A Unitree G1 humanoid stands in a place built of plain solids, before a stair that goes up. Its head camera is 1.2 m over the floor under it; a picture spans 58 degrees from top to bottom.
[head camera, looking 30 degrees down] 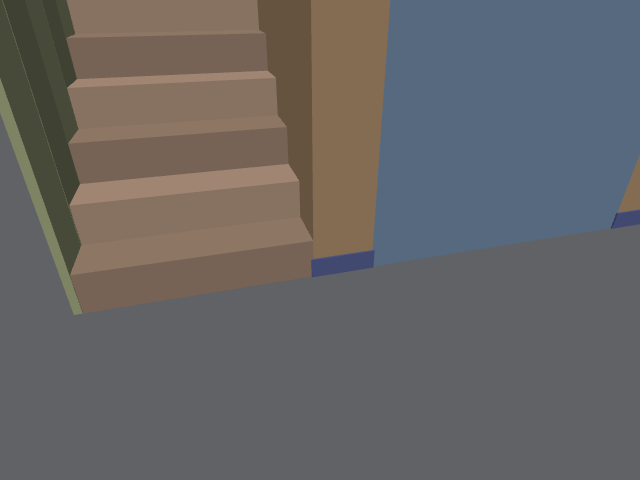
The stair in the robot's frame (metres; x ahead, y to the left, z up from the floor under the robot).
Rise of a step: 0.20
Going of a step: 0.25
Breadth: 1.02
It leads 16 degrees to the left of straight ahead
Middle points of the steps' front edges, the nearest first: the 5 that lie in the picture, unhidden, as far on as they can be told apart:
1.59 0.52 0.20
1.83 0.59 0.40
2.07 0.66 0.60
2.31 0.73 0.79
2.55 0.79 0.99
